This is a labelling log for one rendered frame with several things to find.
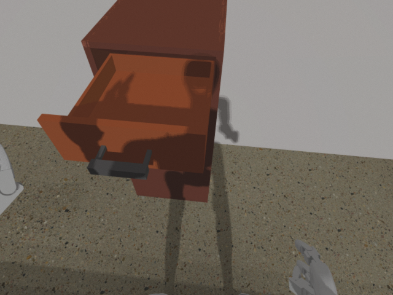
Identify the robot right hand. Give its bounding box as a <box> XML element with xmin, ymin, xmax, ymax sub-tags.
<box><xmin>289</xmin><ymin>239</ymin><xmax>338</xmax><ymax>295</ymax></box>

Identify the drawer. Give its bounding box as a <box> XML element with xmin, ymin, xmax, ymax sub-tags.
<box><xmin>37</xmin><ymin>53</ymin><xmax>215</xmax><ymax>173</ymax></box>

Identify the handle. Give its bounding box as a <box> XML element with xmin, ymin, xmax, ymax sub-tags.
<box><xmin>87</xmin><ymin>145</ymin><xmax>152</xmax><ymax>180</ymax></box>

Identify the cabinet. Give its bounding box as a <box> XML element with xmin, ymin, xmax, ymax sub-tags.
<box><xmin>81</xmin><ymin>0</ymin><xmax>227</xmax><ymax>203</ymax></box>

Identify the robot left hand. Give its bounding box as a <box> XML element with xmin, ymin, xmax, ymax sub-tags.
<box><xmin>0</xmin><ymin>143</ymin><xmax>24</xmax><ymax>215</ymax></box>

